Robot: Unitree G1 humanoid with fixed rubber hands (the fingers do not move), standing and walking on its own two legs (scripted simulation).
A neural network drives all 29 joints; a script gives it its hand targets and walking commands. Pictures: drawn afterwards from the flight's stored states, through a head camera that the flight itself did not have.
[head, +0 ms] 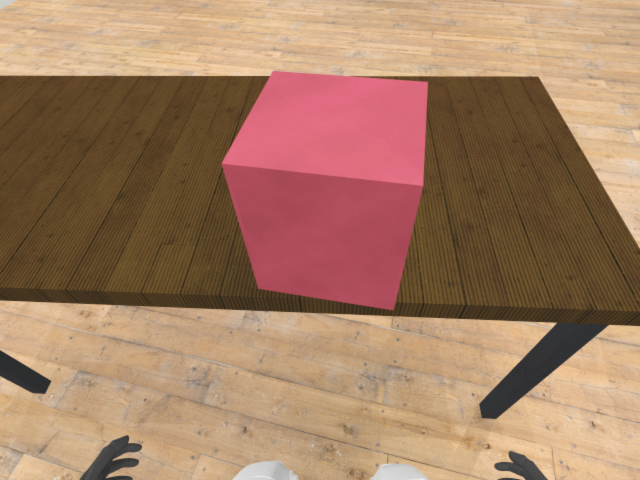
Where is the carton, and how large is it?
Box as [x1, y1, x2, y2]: [221, 71, 427, 309]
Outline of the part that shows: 273,71 221,163 258,288 393,309 422,188 427,82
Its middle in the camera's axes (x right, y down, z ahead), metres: +0.02 -0.06 +0.55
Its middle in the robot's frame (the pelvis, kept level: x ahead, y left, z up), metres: +0.47 +0.00 +0.08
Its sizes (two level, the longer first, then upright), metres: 0.210 0.200 0.250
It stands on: a table, 0.69 m high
